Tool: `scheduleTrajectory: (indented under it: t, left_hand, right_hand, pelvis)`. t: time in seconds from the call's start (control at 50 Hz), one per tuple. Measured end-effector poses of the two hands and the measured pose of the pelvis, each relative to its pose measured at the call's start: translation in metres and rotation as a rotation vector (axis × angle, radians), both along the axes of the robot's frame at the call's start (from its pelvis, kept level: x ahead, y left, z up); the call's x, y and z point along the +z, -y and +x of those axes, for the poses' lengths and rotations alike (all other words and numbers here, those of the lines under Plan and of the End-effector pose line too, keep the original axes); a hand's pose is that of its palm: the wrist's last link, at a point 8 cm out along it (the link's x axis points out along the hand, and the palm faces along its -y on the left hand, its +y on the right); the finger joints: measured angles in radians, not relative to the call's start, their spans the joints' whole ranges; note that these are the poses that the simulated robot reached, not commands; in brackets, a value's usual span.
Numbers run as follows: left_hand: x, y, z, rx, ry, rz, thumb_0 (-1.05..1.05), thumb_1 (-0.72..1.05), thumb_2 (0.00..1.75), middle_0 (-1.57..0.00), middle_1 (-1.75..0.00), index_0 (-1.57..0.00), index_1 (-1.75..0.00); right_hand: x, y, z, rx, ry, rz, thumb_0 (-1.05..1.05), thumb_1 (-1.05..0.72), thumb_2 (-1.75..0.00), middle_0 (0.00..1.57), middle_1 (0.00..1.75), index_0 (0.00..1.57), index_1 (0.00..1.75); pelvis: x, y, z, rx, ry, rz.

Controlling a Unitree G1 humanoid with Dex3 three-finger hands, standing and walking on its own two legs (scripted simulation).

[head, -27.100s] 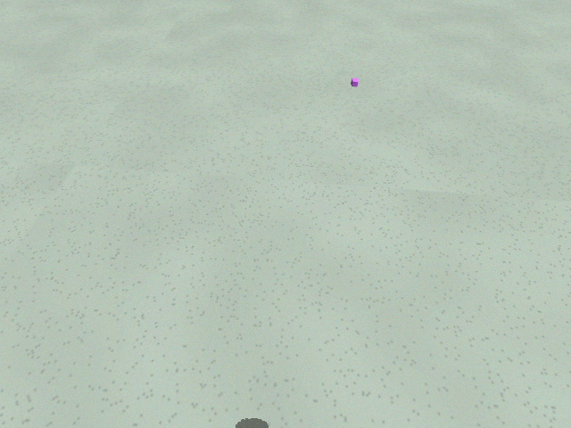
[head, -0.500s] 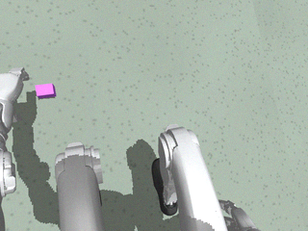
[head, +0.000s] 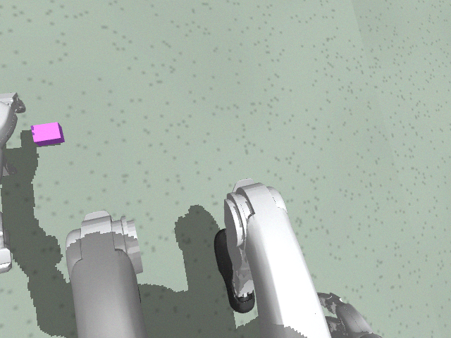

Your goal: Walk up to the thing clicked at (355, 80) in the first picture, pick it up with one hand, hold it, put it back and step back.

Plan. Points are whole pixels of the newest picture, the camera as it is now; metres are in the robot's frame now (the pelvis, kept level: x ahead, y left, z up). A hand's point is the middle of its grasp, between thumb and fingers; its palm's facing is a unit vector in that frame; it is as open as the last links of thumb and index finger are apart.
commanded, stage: rise first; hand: left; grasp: from above
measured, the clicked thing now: (48, 134) +0.51 +0.26 -0.31
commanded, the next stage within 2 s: approach in 1.06 s
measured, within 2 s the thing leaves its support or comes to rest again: neither
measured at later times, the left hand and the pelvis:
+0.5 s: hand out of the picture +0.47 +0.30 -0.18, palm faces -0.45 -0.05 -0.89, open 12.0 cm; pelvis +0.00 +0.00 +0.00, yaw -1 degrees
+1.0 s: hand out of the picture +0.47 +0.30 -0.18, palm faces -0.47 -0.05 -0.88, open 11.8 cm; pelvis +0.00 +0.00 +0.00, yaw -1 degrees
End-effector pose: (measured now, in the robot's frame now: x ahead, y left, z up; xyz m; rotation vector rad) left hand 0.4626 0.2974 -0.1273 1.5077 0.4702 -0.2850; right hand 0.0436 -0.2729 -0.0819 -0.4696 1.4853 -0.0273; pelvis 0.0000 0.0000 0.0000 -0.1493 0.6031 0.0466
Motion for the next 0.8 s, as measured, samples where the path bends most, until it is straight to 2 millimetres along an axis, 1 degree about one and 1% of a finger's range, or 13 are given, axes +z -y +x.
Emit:
scheduleTrajectory:
  t: [0.14,0.28,0.44,0.66,0.8]
  left_hand:
    - [-0.003,0.001,0.005,0.001,0.003,0.001,0.0,-0.19,0.74,-0.4,-0.68,-0.39,-0.69]
    - [-0.005,0.001,0.012,0.0,0.003,0.001,0.0,-0.19,0.74,-0.4,-0.67,-0.39,-0.68]
    - [-0.001,0.001,0.014,0.002,0.015,0.001,0.0,-0.18,0.74,-0.41,-0.67,-0.39,-0.68]
    - [0.004,-0.001,0.012,-0.002,-0.01,0.006,0.0,-0.18,0.73,-0.42,-0.66,-0.4,-0.67]
    - [0.005,-0.001,0.012,-0.006,0.003,-0.007,0.0,-0.17,0.72,-0.43,-0.65,-0.41,-0.66]
  right_hand:
    - [0.0,-0.004,-0.009,-0.01,-0.014,0.001,0.0,-0.91,-0.9,0.2,0.3,0.21,0.3]
    - [0.001,-0.007,-0.013,-0.014,-0.019,-0.001,0.0,-0.91,-0.9,0.2,0.3,0.21,0.3]
    - [0.003,-0.009,-0.012,-0.018,-0.014,0.005,0.0,-0.91,-0.9,0.2,0.3,0.21,0.3]
    - [0.005,-0.009,-0.008,-0.009,0.0,0.008,0.0,-0.9,-0.9,0.2,0.3,0.21,0.3]
    - [0.009,-0.009,-0.008,-0.005,0.01,-0.002,0.0,-0.9,-0.9,0.2,0.3,0.21,0.3]
  pelvis:
    - [-0.003,-0.001,0.0,-0.003,0.002,-0.005]
    - [-0.004,-0.002,0.001,-0.004,-0.001,-0.012]
    - [-0.002,-0.003,0.001,-0.004,-0.002,-0.015]
    - [0.001,-0.004,-0.001,-0.001,0.0,-0.016]
    - [0.001,-0.004,-0.002,-0.001,0.004,-0.019]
